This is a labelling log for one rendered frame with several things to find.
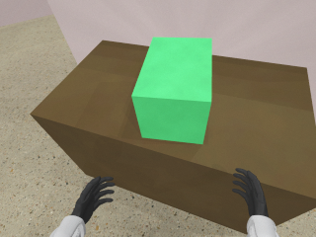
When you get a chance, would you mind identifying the carton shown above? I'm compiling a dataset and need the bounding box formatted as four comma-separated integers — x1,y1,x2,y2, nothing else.
131,37,212,144

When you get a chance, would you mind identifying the right robot forearm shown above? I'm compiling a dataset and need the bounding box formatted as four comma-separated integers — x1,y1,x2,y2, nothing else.
246,215,279,237

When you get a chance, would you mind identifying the pedestal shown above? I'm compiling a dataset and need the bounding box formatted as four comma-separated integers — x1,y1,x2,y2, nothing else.
30,40,316,235

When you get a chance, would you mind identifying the right robot hand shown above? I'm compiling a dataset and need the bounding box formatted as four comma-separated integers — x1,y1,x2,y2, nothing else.
232,168,269,217

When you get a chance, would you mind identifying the left robot forearm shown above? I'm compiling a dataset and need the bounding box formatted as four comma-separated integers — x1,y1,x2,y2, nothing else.
49,215,86,237

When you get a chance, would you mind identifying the left robot hand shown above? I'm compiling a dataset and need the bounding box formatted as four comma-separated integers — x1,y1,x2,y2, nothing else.
71,176,115,224

